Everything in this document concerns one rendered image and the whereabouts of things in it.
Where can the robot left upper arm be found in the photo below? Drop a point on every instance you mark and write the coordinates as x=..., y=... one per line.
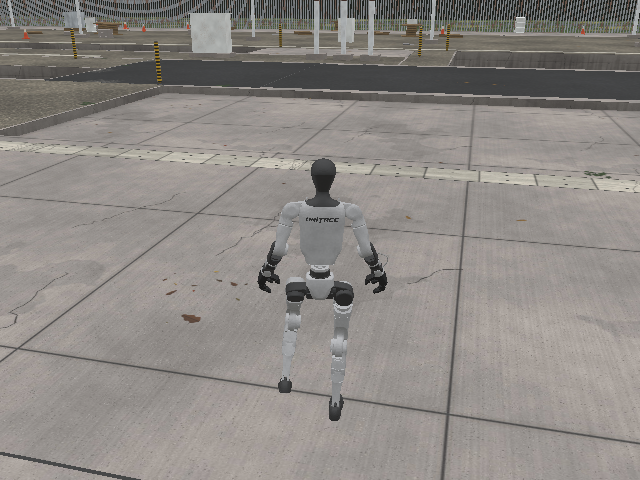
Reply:
x=290, y=211

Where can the robot right upper arm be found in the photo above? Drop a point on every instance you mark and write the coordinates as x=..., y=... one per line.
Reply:
x=353, y=212

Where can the robot left hand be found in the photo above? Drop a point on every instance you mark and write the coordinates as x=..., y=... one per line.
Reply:
x=262, y=280

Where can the robot left forearm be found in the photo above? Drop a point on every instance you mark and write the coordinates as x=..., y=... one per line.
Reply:
x=271, y=262

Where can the robot right forearm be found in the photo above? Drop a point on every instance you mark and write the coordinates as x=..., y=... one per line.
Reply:
x=374, y=263

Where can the robot left shin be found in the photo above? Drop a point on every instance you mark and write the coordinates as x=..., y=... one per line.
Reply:
x=288, y=348

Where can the robot torso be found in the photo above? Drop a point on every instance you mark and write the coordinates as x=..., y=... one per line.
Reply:
x=321, y=237

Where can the robot right hand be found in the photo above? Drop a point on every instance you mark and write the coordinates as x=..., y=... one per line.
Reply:
x=382, y=282

